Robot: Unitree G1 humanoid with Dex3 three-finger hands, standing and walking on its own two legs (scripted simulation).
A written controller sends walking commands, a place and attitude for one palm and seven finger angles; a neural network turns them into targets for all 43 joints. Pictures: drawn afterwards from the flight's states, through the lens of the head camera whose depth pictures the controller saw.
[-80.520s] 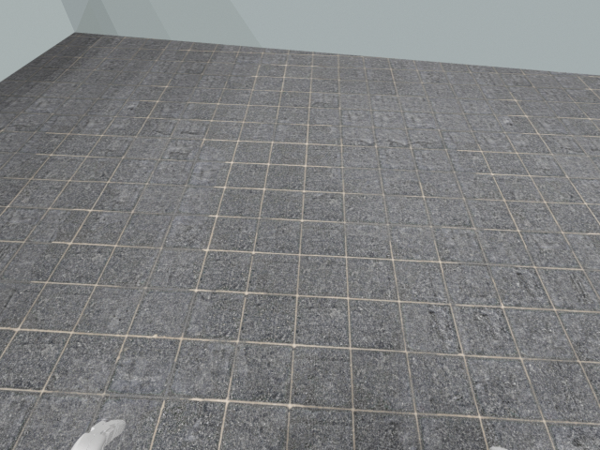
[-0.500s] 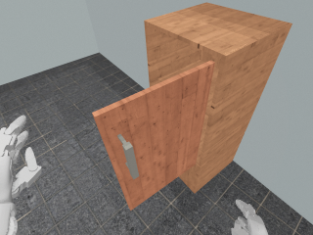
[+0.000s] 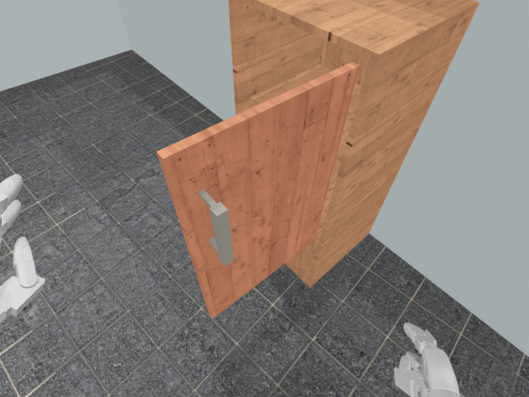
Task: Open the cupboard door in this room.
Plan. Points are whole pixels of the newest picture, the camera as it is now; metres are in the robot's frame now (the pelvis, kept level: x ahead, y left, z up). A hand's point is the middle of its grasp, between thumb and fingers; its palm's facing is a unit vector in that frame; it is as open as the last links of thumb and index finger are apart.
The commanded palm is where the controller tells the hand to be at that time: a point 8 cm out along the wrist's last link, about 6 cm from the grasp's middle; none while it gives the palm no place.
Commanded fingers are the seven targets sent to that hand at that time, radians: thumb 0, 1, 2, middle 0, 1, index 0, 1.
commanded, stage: step back with the hand held close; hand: left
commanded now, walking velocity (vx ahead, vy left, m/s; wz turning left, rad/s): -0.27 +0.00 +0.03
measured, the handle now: (216, 229) +0.37 +0.11 +0.02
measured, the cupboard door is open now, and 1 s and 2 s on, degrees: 88 88 88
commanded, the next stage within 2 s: stop stepping back and stand still in 0.58 s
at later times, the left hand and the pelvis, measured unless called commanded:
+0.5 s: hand out of the picture +0.08 +0.32 +0.16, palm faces +0.54 -0.75 -0.38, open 7.4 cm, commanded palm +0.01 +0.35 +0.18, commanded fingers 0.00 0.90 0.90 -0.20 -0.30 -0.20 -0.30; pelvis -0.10 +0.04 -0.02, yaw +5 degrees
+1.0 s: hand out of the picture -0.03 +0.30 +0.18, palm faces +0.41 -0.79 -0.46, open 7.4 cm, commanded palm -0.05 +0.33 +0.18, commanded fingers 0.00 0.90 0.90 -0.20 -0.30 -0.20 -0.30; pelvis -0.20 +0.04 -0.02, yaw -3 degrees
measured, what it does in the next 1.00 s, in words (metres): walks backwards: right foot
